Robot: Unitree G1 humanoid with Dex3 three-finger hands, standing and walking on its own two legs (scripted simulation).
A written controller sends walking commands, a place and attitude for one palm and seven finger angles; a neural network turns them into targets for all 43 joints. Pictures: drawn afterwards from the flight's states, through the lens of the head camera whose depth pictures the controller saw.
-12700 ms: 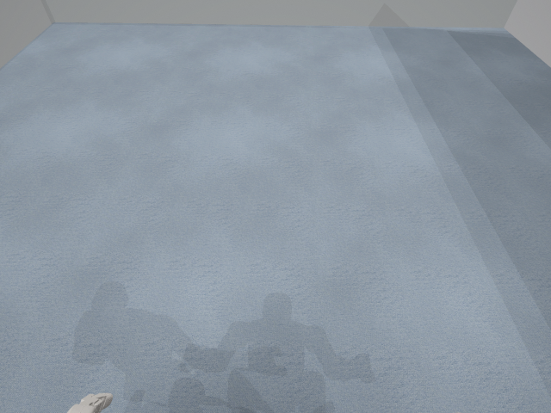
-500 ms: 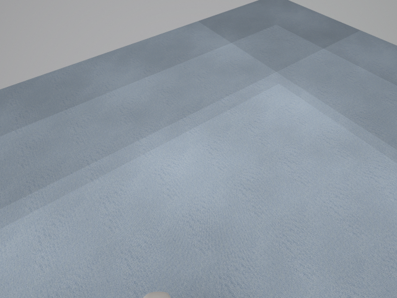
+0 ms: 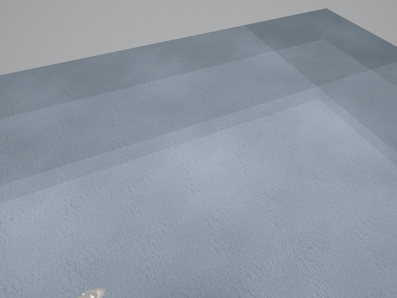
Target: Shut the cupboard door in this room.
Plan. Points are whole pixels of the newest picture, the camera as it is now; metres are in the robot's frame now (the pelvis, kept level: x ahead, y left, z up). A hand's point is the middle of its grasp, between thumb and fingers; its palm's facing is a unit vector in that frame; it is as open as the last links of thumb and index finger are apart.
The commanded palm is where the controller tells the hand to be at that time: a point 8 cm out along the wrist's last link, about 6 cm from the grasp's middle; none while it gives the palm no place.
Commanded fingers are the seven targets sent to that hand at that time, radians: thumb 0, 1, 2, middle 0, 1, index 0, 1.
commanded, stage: turn or walk to find it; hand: left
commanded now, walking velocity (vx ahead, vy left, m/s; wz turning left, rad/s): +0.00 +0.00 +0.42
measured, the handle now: out of the picture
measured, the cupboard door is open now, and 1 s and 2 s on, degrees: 91 91 91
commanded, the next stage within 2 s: none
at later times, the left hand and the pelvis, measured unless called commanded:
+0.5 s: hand out of the picture -0.04 +0.21 -0.18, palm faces +0.28 -0.93 -0.23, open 7.3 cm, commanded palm none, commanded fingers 0.00 0.90 0.90 -0.20 -0.30 -0.20 -0.30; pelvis -0.03 +0.00 -0.01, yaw +15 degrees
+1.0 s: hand out of the picture -0.01 +0.21 -0.15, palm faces +0.41 -0.87 -0.27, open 7.3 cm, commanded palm none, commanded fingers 0.00 0.90 0.90 -0.20 -0.30 -0.20 -0.30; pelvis -0.04 -0.02 -0.01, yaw +25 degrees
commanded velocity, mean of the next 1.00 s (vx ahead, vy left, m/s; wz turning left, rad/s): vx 0.00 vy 0.00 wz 0.42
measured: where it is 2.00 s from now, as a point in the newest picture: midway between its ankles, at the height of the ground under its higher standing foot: outside the picture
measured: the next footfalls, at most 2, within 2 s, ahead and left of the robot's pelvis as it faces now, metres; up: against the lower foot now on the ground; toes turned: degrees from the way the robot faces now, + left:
right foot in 0.06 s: +0.04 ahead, -0.13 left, +0.00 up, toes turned -2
left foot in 0.50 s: -0.03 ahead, +0.13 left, +0.00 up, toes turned +19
